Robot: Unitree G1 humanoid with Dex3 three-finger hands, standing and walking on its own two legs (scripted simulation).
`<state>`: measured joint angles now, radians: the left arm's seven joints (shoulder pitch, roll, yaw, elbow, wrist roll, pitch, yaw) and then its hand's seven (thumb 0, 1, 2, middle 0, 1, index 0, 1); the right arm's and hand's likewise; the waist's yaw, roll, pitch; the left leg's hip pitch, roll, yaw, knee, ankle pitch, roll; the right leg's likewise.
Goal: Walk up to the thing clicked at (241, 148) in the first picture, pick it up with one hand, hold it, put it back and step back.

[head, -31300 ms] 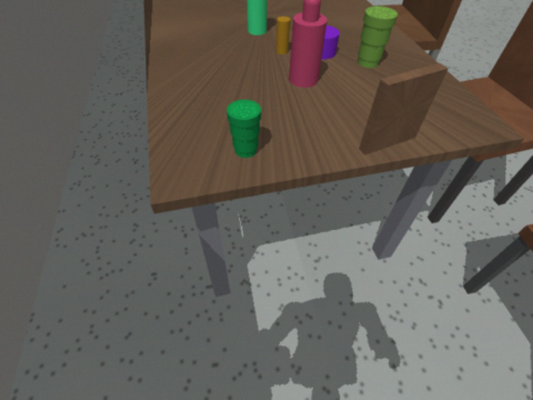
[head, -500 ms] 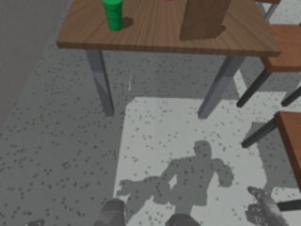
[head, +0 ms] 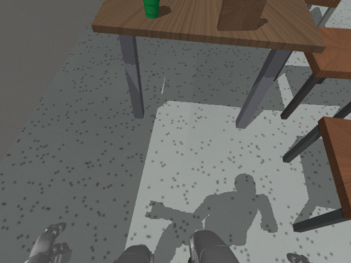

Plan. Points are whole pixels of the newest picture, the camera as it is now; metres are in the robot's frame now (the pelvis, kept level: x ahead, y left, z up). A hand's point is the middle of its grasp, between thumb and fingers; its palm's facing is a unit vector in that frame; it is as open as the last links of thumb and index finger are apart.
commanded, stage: step back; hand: left
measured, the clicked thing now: (151, 0) +0.99 +0.09 +0.03
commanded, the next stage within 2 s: stand in 1.38 s
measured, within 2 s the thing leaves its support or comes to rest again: neither
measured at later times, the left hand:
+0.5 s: hand out of the picture -0.07 +0.25 -0.13, palm faces +0.00 -0.89 -0.45, open 7.4 cm
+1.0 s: hand out of the picture -0.06 +0.23 -0.13, palm faces +0.04 -0.92 -0.38, open 7.4 cm
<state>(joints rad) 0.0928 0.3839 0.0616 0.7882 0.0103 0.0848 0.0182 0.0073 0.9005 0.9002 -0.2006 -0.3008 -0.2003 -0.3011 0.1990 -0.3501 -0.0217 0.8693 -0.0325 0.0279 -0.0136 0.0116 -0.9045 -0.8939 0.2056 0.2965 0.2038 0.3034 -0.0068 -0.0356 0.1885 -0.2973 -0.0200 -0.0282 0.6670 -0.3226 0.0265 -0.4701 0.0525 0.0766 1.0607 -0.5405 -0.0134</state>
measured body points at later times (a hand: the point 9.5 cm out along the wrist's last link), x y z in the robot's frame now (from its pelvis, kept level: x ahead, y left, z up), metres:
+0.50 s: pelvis -0.13 -0.03 +0.00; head -0.10 -0.05 +0.45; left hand -0.07 +0.30 -0.10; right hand -0.06 -0.35 -0.13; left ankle -0.12 +0.12 -0.71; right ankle -0.13 -0.16 -0.72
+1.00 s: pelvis -0.11 -0.03 +0.01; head -0.09 -0.05 +0.46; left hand -0.06 +0.28 -0.10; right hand -0.03 -0.35 -0.12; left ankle -0.08 +0.12 -0.68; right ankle -0.11 -0.14 -0.72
